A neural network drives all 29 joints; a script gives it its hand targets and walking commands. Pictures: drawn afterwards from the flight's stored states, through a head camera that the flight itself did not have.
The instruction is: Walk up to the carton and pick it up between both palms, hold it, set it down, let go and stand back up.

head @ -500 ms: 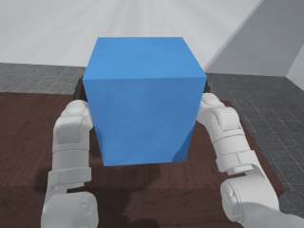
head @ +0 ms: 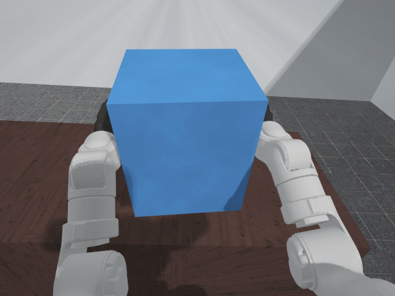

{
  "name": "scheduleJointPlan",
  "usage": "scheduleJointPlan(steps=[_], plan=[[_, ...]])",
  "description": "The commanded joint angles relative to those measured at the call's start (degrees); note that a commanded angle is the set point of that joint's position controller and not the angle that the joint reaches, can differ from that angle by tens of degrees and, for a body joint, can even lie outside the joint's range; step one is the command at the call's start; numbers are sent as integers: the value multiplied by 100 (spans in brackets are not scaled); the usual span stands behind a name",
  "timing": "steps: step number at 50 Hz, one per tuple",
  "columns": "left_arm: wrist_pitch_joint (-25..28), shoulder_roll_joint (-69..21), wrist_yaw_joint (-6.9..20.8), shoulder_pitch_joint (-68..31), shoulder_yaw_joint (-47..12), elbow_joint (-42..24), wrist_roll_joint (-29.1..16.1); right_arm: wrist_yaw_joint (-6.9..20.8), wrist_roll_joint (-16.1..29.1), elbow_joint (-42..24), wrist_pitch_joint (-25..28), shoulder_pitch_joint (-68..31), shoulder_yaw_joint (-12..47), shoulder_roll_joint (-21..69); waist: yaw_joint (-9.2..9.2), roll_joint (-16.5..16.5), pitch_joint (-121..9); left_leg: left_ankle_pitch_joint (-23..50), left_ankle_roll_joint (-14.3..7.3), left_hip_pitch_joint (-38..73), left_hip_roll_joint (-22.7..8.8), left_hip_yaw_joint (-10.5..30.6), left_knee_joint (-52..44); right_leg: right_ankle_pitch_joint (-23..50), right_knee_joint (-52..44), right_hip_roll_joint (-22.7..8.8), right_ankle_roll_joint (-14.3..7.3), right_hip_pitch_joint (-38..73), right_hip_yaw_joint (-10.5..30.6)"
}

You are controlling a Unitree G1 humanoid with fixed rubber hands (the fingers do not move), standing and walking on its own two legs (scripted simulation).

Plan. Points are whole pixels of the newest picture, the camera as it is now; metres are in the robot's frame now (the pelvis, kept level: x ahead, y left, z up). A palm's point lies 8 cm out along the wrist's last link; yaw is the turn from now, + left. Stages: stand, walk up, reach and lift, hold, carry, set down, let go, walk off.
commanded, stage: hold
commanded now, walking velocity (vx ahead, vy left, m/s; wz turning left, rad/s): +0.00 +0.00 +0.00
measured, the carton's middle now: (185, 132) +0.36 +0.01 +0.22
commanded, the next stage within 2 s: none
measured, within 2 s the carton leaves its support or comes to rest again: neither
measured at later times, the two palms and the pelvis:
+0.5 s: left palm (106, 137) +0.35 +0.16 +0.21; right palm (262, 128) +0.36 -0.14 +0.23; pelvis -0.01 +0.00 +0.00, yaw +0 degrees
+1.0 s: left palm (107, 136) +0.35 +0.16 +0.21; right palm (263, 127) +0.36 -0.14 +0.23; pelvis +0.00 +0.00 +0.00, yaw +0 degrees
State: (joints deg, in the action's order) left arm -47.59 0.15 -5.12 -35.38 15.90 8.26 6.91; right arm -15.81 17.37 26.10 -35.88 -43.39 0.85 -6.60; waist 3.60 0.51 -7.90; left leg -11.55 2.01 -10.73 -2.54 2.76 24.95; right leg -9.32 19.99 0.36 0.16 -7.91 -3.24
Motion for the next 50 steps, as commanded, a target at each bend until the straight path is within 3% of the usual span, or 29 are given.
scheduleJointPlan(steps=[1,2,4,5,6,8,10,11,13,15,17,21,24,26,27,28,29,33,36,39,44,47,50], plan=[[675,-3423,875,-6192,-3398,-1639,-1133,879,1031,-2386,509,-5550,2090,4261,63,-573,-3021,1824,160,1049,548,-35,-262,1556,-161,431,231,821,175],[642,-3434,891,-5997,-3371,-1419,-1125,859,966,-2482,498,-5592,2043,4210,108,-398,-2824,1705,129,958,549,-5,-292,1486,-200,427,250,802,172],[644,-3401,908,-5965,-3400,-1526,-1164,847,1035,-2662,517,-5634,2132,4269,74,-387,-3051,1797,105,992,566,-30,-258,1613,-187,406,278,905,191],[668,-3358,891,-6109,-3403,-1576,-1180,841,965,-2407,482,-5452,2049,4248,187,-436,-2953,1708,130,1033,569,-10,-268,1562,-195,397,260,859,166],[665,-3338,891,-5998,-3342,-1532,-1125,831,1014,-2602,510,-5578,2164,4271,59,-400,-3002,1705,90,1035,591,-41,-245,1552,-204,388,284,937,195],[678,-3409,867,-6177,-3514,-1865,-1184,869,1021,-2520,483,-5392,2157,4315,154,-573,-3023,1811,179,1054,557,-7,-251,1613,-150,436,219,895,169],[640,-3395,875,-6214,-3423,-1635,-1110,896,964,-2482,499,-5589,2069,4238,94,-589,-2958,1582,155,1015,556,-15,-309,1346,-200,419,199,819,166],[681,-3390,875,-6237,-3402,-1635,-1135,884,980,-2587,536,-5667,2143,4282,3,-418,-3007,1567,107,960,556,-35,-297,1294,-194,397,246,824,170],[641,-3446,871,-6062,-3477,-1534,-1184,891,997,-2805,548,-5795,2124,4250,36,-391,-3182,1672,104,1028,536,-6,-260,1425,-188,443,231,836,175],[671,-3452,856,-6121,-3493,-1565,-1174,891,943,-2483,504,-5564,2047,4181,149,-504,-2924,1679,157,1025,550,-7,-273,1421,-196,432,224,744,152],[660,-3367,896,-6117,-3271,-1312,-1098,907,936,-2286,502,-5629,2024,4266,38,-338,-2813,1434,68,946,529,-40,-351,1156,-251,399,251,726,166],[662,-3409,882,-6095,-3337,-1346,-1147,898,956,-2478,535,-5775,2079,4256,1,-422,-3014,1498,63,974,568,-29,-292,1269,-240,386,255,756,219],[702,-3404,900,-6306,-3284,-1252,-1131,931,867,-2207,527,-5791,1969,4333,22,-430,-2859,1193,47,801,563,-57,-375,1032,-245,373,241,711,209],[697,-3411,896,-6261,-3315,-1212,-1196,912,886,-2287,528,-5862,1941,4263,71,-336,-2981,1268,55,828,562,-25,-324,1111,-233,374,249,732,198],[713,-3398,901,-6224,-3287,-1278,-1195,901,922,-2481,544,-5931,2035,4355,-14,-339,-3086,1366,36,853,572,-54,-328,1209,-209,379,261,821,203],[740,-3415,879,-6371,-3370,-1412,-1215,897,928,-2298,520,-5751,1998,4346,111,-490,-3150,1444,89,922,578,-30,-295,1329,-179,375,256,821,198],[713,-3397,870,-6194,-3295,-1318,-1175,898,959,-2307,515,-5709,2054,4308,21,-401,-3091,1500,70,949,559,-29,-299,1321,-189,394,270,810,188],[728,-3481,870,-6396,-3368,-1527,-1209,901,974,-2263,532,-5697,2004,4326,63,-510,-3122,1586,112,1017,544,-8,-274,1301,-173,412,244,739,171],[716,-3350,878,-6222,-3342,-1353,-1219,881,933,-2333,482,-5644,2017,4301,114,-338,-3050,1378,50,885,581,-30,-328,1312,-222,366,271,824,211],[704,-3279,900,-6289,-3212,-1215,-1167,880,904,-2350,495,-5805,2001,4373,5,-235,-2956,1128,-20,731,570,-38,-380,1130,-226,353,278,805,246],[747,-3415,860,-6501,-3381,-1353,-1260,899,927,-2237,507,-5811,1916,4326,109,-494,-3128,1277,73,945,548,-17,-330,1033,-239,389,249,655,196],[708,-3382,841,-6213,-3222,-1216,-1150,901,1016,-2381,504,-5927,2088,4338,-83,-410,-3034,1461,51,853,570,-23,-287,1268,-213,387,257,810,234],[749,-3346,848,-6467,-3214,-1232,-1226,920,912,-2096,467,-5752,1939,4376,37,-319,-2927,1219,28,824,557,-35,-349,1059,-226,388,275,669,211]])
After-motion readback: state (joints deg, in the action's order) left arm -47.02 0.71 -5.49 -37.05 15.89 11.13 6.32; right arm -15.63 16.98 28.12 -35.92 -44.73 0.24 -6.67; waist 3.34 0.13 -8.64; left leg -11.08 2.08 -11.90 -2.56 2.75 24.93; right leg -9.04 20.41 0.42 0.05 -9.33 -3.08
